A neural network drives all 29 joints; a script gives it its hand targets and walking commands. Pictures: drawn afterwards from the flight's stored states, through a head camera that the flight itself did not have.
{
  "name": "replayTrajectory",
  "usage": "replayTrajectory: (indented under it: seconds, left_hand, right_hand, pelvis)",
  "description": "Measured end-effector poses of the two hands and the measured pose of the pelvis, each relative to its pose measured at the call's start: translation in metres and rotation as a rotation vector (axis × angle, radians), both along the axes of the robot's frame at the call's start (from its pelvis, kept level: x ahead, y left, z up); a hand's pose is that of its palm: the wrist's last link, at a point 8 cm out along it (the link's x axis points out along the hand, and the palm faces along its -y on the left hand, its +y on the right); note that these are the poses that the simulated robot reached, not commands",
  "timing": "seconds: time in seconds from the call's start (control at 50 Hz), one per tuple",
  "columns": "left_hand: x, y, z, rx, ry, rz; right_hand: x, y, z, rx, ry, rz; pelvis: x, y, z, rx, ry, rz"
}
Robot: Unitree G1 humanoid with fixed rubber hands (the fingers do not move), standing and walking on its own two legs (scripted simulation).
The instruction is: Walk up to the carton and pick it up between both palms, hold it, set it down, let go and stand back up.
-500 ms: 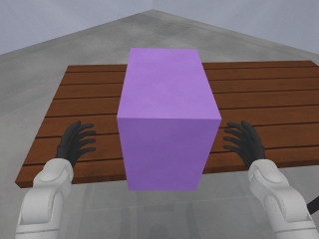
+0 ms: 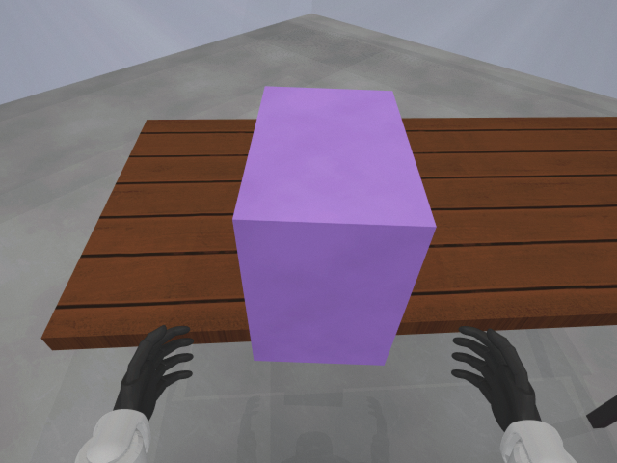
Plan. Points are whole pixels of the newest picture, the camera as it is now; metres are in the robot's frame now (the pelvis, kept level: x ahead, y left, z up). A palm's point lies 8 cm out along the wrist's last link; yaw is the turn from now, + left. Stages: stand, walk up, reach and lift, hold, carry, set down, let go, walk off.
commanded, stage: set down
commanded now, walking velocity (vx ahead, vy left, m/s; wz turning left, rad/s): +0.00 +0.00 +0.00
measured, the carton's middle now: (323, 224) +0.45 +0.02 +0.09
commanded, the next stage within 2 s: let go in 1.88 s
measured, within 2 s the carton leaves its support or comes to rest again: neither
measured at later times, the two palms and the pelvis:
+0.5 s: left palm (140, 439) +0.17 +0.22 +0.00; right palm (504, 443) +0.19 -0.19 +0.01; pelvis +0.02 +0.00 +0.00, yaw -1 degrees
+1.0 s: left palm out of the picture +0.16 +0.23 -0.04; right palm out of the picture +0.18 -0.20 -0.03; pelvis +0.03 +0.00 +0.00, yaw -1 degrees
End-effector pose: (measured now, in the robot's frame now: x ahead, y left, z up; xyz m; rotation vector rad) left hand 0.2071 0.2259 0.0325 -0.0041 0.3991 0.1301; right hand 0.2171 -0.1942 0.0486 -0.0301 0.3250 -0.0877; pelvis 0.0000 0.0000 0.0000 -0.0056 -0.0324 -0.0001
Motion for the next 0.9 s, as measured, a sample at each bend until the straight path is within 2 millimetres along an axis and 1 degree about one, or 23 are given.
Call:
replayTrajectory:
  seconds: [0.2, 0.32, 0.4, 0.48, 0.62, 0.9]
  left_hand:
    - [-0.017, -0.002, -0.015, 0.001, 0.063, 0.009]
    - [-0.023, -0.001, -0.02, 0.008, 0.102, 0.013]
    - [-0.027, -0.002, -0.026, 0.011, 0.144, 0.012]
    - [-0.032, -0.002, -0.033, 0.011, 0.192, 0.016]
    - [-0.036, -0.002, -0.039, 0.023, 0.225, 0.026]
    - [-0.048, 0.001, -0.066, 0.044, 0.368, 0.044]
  right_hand:
    - [-0.016, 0.003, -0.014, -0.007, 0.066, 0.011]
    - [-0.021, 0.005, -0.019, -0.004, 0.097, 0.015]
    - [-0.025, 0.005, -0.027, -0.005, 0.133, 0.015]
    - [-0.029, 0.004, -0.034, -0.009, 0.174, 0.009]
    - [-0.031, 0.001, -0.041, -0.019, 0.202, 0.009]
    - [-0.04, -0.008, -0.071, -0.04, 0.318, 0.004]
  pelvis:
    - [0.008, 0.0, 0.001, 0.002, -0.006, -0.002]
    - [0.013, 0.001, 0.001, 0.003, -0.007, -0.006]
    - [0.015, 0.001, 0.001, 0.003, -0.009, -0.008]
    - [0.017, 0.002, 0.001, 0.004, -0.005, -0.011]
    - [0.02, 0.001, 0.001, 0.006, 0.004, -0.015]
    - [0.025, -0.003, 0.0, 0.01, 0.024, -0.013]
